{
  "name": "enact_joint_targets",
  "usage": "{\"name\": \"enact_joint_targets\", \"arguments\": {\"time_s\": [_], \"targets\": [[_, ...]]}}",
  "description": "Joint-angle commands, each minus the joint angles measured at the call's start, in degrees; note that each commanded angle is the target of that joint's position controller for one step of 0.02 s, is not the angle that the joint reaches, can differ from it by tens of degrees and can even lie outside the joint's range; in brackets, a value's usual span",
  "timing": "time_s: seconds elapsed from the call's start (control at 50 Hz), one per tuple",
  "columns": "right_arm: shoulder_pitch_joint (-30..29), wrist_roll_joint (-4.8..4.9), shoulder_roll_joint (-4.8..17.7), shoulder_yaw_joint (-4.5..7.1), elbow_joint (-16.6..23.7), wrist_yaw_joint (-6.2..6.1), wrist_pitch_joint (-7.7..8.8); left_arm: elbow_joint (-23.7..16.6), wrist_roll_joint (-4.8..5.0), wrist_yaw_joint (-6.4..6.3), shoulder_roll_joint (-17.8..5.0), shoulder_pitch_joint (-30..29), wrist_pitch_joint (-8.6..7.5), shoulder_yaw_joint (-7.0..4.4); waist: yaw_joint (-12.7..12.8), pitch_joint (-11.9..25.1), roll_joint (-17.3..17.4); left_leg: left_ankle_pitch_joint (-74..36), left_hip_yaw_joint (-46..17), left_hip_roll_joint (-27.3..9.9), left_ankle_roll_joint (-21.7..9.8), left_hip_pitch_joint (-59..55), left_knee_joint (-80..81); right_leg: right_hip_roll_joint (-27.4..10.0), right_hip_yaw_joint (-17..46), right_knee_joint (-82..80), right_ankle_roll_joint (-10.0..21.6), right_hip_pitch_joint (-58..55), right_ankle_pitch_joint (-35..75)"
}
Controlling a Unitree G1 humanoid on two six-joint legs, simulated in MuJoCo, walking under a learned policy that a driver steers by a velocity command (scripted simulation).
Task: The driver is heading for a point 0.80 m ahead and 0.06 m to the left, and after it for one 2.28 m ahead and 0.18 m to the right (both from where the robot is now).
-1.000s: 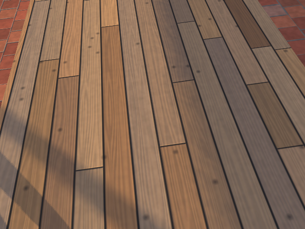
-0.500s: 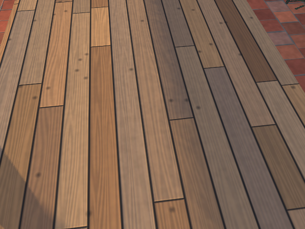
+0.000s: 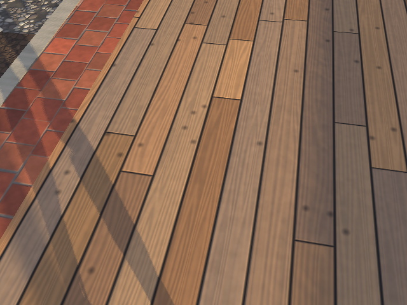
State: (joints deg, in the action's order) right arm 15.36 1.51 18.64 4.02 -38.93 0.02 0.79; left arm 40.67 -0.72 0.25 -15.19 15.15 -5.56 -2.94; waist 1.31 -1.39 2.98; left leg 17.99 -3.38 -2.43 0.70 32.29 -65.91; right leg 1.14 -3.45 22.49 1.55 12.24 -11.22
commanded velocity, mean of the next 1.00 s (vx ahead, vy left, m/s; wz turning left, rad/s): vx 0.25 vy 0.00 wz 0.23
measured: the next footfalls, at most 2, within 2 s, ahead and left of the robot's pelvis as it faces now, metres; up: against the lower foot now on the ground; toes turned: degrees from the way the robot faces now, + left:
left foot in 0.26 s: +0.26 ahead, +0.14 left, +0.00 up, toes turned +10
right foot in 0.70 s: +0.29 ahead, -0.08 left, +0.00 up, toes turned +19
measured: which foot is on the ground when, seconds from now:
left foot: up 0.00-0.24, down 0.26-0.70, up 0.72-1.00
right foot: down 0.00-0.28, up 0.30-0.68, down 0.70-1.00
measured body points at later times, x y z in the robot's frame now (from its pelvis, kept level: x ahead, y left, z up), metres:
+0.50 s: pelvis +0.16 +0.03 -0.01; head +0.21 +0.06 +0.44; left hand +0.25 +0.35 -0.12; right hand +0.40 -0.19 -0.09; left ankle +0.22 +0.13 -0.74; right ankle +0.23 -0.12 -0.68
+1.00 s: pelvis +0.30 +0.02 +0.01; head +0.33 +0.00 +0.46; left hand +0.22 +0.29 -0.10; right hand +0.56 -0.17 -0.08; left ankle +0.38 +0.22 -0.70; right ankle +0.25 -0.10 -0.74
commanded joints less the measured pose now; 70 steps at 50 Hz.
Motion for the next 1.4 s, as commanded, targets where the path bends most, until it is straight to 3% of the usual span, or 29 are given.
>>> {"name": "enact_joint_targets", "arguments": {"time_s": [0.02, 0.18, 0.24, 0.26, 0.28, 0.3, 0.32, 0.34, 0.36, 0.4, 0.5, 0.58, 0.68, 0.7, 0.72, 0.74, 0.78, 0.86, 0.94, 1.02, 1.08, 1.12, 1.14, 1.16, 1.18, 1.2, 1.24, 1.3, 1.4], "targets": [[-1.8, -0.75, 1.1, 0.32, 5.4, 0.11, 0.02, -2.0, 0.17, -0.3, -8.2, -2.5, -0.98, -2.33, -1.0, -1.0, -8.1, -2.9, -1.3, -2.7, 1.4, 7.8, 5.6, -16.0, 9.6, -10.5, 9.8, -5.2, 26.2], [-9.9, -0.84, 1.9, 0.59, 8.3, 3.18, 0.14, 1.1, 2.17, -1.77, -12.5, -2.9, 1.61, -3.48, 0.5, 2.1, -8.0, -16.1, 4.2, 0.0, -1.5, -3.0, 29.0, -15.3, -2.4, -4.2, 6.2, -9.2, 33.4], [-2.7, -1.31, 5.6, 2.75, 7.4, 3.18, -0.2, 0.8, 3.51, -2.08, -13.2, -4.5, 2.34, -3.98, -4.3, 6.0, -7.2, -14.1, 6.9, 4.1, -5.4, -14.0, 36.1, -13.9, -4.6, 10.3, 3.7, -9.5, 40.3], [3.0, -1.35, 8.5, 4.12, 5.9, 2.21, -0.26, 0.9, 2.8, -1.92, -11.3, -2.5, 2.32, -3.34, -6.6, 9.1, -3.4, -23.7, 5.3, 4.8, -7.7, -24.1, 40.3, -10.3, -6.1, 21.9, 1.0, -4.5, 33.3], [4.9, -1.24, 13.7, 4.83, 6.6, 0.6, -0.58, -0.9, -1.06, -1.45, -5.7, 0.5, 2.31, -1.43, -4.1, 13.7, 10.8, -51.8, -13.1, -9.3, -13.3, -39.0, 36.4, -4.7, -6.5, 40.9, -2.7, 12.2, -10.4], [1.4, -2.58, 15.5, 4.35, 9.6, 0.8, -0.06, -1.8, -0.87, -0.67, -6.8, 4.8, 2.17, -0.61, -1.7, 24.3, 14.4, -46.5, -37.4, -21.3, -26.9, -48.0, 40.4, 3.3, 4.1, 56.8, -4.9, 24.5, -31.1], [-0.3, -1.95, 10.8, 3.47, 10.5, 1.31, -0.01, -1.0, 0.49, -0.25, -11.8, 1.0, 2.41, -1.84, -5.0, 23.6, 4.1, -37.6, -31.7, -17.8, -24.3, -44.4, 43.1, -0.4, 9.9, 57.8, -4.6, 26.4, -25.2], [-2.8, -1.31, 8.8, 2.74, 10.1, 1.28, 0.13, -2.2, 1.29, -0.38, -11.6, -2.8, 2.7, -1.71, -4.1, 16.9, 2.2, -32.0, -25.2, -14.6, -20.9, -38.2, 43.8, -1.8, 9.0, 55.1, -4.1, 27.5, -20.6], [-4.4, -0.71, 7.7, 2.5, 9.7, 1.01, -0.08, -1.6, 0.69, -1.15, -10.4, -3.6, 3.19, -1.6, -2.6, 12.5, -2.2, -27.3, -21.4, -11.5, -17.8, -31.8, 44.7, -3.7, 8.9, 50.7, -4.3, 27.0, -17.3], [-7.2, -1.2, 7.4, 2.24, 9.9, 0.39, -0.78, -1.7, 0.17, -1.77, -10.5, -3.7, 4.33, -1.81, -0.1, 9.0, 0.2, -25.9, -18.1, -8.2, -16.0, -20.8, 46.6, -3.9, 8.4, 44.3, -4.8, 20.6, -14.0], [-7.7, -1.66, 8.1, 2.7, 9.2, -1.25, -1.54, -0.9, 0.07, -2.14, -7.2, -3.3, 5.04, -0.76, -0.1, 11.0, 2.0, -23.9, -15.6, -6.0, -15.4, -16.3, 46.3, -2.2, 7.5, 32.1, -6.7, 15.0, -9.4], [-6.7, -1.84, 5.9, 1.51, 7.8, -1.17, -1.68, -1.5, 0.57, -1.03, -6.2, -4.6, 4.89, -0.14, -2.0, 10.4, 6.6, 7.6, -16.7, -5.3, -13.6, -12.5, 49.9, -2.8, 4.8, 24.6, -5.6, 10.0, -5.9], [-4.7, -1.77, 5.7, 0.66, 4.8, -0.21, -0.63, -0.2, 1.05, 0.2, -5.8, -0.9, 2.8, -0.07, -0.3, 4.6, 4.8, 20.1, -15.0, -5.6, -10.2, -7.7, 47.0, -1.1, 1.3, 9.8, 0.7, 0.1, -7.5], [-5.8, -1.79, 3.7, 0.04, 4.9, -0.33, -0.29, 0.5, 0.73, 0.19, -6.5, 1.7, 2.49, -0.16, 0.7, 2.5, 1.9, 18.4, -11.8, -3.1, -7.9, -5.6, 41.4, -3.7, 6.3, 4.5, 2.8, -1.2, -11.3], [-6.4, -1.89, 0.1, -0.84, 5.5, -0.4, 0.23, 1.3, 0.28, -0.03, -9.0, 6.6, 2.19, -0.39, 0.9, 2.3, -8.3, 14.2, -3.6, 2.6, -3.9, -0.1, 23.5, -13.6, 22.3, -4.4, 6.7, -4.4, -19.6], [-8.9, -0.43, 2.9, 0.15, 8.4, -0.32, 1.72, 1.6, -0.57, 0.63, -16.4, 7.1, 2.24, -2.54, 1.0, -5.0, -19.8, 14.0, 2.8, 7.1, -2.2, 14.6, 16.6, -21.5, 44.2, -15.1, 14.1, -5.4, -31.8], [-10.9, 0.47, 6.9, 1.63, 7.3, -0.25, 3.62, 0.3, -0.24, 0.06, -11.8, 4.2, 1.2, -1.66, 0.5, -7.4, -12.5, 3.5, -2.9, 2.0, -2.4, 17.6, 11.2, -20.1, 41.1, -14.6, 13.0, -6.2, -27.9], [-12.8, -1.73, 1.9, 0.95, 6.0, 0.35, 4.48, 1.1, 1.39, -1.07, -8.1, 7.9, 1.59, -0.95, 1.8, -1.9, -10.6, -8.8, -0.3, 2.2, 0.1, 11.1, 17.0, -12.4, 26.6, -13.2, 9.4, -9.9, -7.4], [-17.3, -1.14, -0.7, 0.2, 6.1, 0.99, 4.94, 1.8, 1.63, -1.87, -8.7, 10.7, 2.36, -1.55, 3.4, -1.0, -11.3, -13.4, 1.2, 4.2, 2.3, 3.1, 28.6, -9.4, 21.3, -11.7, 8.9, -7.4, 0.3], [-21.8, -0.17, 0.2, 0.21, 7.1, 1.72, 5.73, 2.2, 2.36, -2.13, -10.5, 12.6, 3.31, -2.48, 4.7, -1.8, -11.9, -12.3, 0.9, 5.1, 2.9, -2.8, 36.9, -10.2, 24.3, -9.1, 9.6, -5.6, -0.4], [-18.2, 0.31, 2.8, 1.18, 6.3, 1.65, 6.44, 1.6, 2.78, -2.11, -11.3, 10.7, 3.8, -3.03, 1.7, -0.4, -13.4, -11.4, 0.3, 5.0, 1.2, -11.6, 41.2, -11.2, 27.9, -6.1, 8.6, -4.6, 3.3], [-7.8, -0.31, 6.0, 2.72, 3.8, 0.65, 6.7, 0.3, 2.4, -1.94, -8.9, 8.3, 3.67, -2.48, -3.8, 5.5, -12.0, -12.1, -1.1, 1.6, -2.4, -28.8, 44.0, -7.2, 25.0, 4.2, 5.3, 0.6, 9.3], [3.1, -1.15, 9.7, 3.68, 2.4, -0.07, 6.48, -1.5, 1.03, -1.75, -4.9, 7.0, 3.33, -1.2, -8.4, 14.9, -4.2, -8.2, -11.2, -9.3, -6.2, -44.9, 42.2, -3.4, 19.7, 21.5, 3.1, 9.1, 1.4], [6.6, -1.91, 13.4, 4.33, 0.5, 0.35, 5.51, -3.9, 2.5, -1.96, -1.4, 12.9, 2.52, -0.14, -5.2, 20.2, 15.8, 5.3, -35.7, -21.1, -14.3, -56.5, 47.9, 3.3, 13.2, 37.4, 0.4, 26.8, -22.4], [4.4, -1.55, 7.9, 3.07, 0.7, 0.56, 5.33, -2.1, 3.61, -2.08, -7.4, 12.7, 2.37, -1.51, -5.2, 13.6, 10.9, 12.0, -37.1, -21.1, -14.3, -51.3, 50.1, -1.6, 14.0, 45.9, -0.3, 33.0, -20.6], [2.0, -1.22, 4.4, 2.13, 0.9, 0.35, 5.19, -2.2, 3.33, -1.82, -9.9, 7.8, 2.52, -2.24, -5.8, 6.6, 6.2, 7.0, -27.6, -18.4, -12.5, -45.0, 50.4, -3.6, 13.0, 47.7, -0.5, 34.3, -15.3], [-1.7, -1.78, 1.8, 1.25, 0.2, 0.36, 4.91, -2.7, 2.23, -1.45, -8.2, 3.9, 2.73, -2.27, -4.0, 1.1, 1.9, -6.2, -16.4, -13.7, -11.0, -35.8, 52.5, -6.2, 11.4, 45.7, -1.2, 31.9, -8.5], [-2.8, -1.89, 1.4, 1.14, -1.3, 0.27, 5.35, -4.3, 2.6, -0.37, -4.7, 1.8, 3.49, -1.61, -2.4, -0.6, 3.7, -16.1, -7.1, -11.6, -10.9, -29.5, 55.5, -8.0, 9.4, 43.2, -1.6, 29.8, -5.2], [-3.7, -1.47, 5.0, 1.91, -3.3, 0.04, 5.45, -7.6, 1.98, 1.1, -3.5, -4.7, 3.21, -0.49, -2.8, -2.2, 1.2, -24.0, 3.0, -10.9, -11.0, -27.3, 57.6, -8.2, 7.1, 28.7, -2.3, 28.6, 6.6]]}}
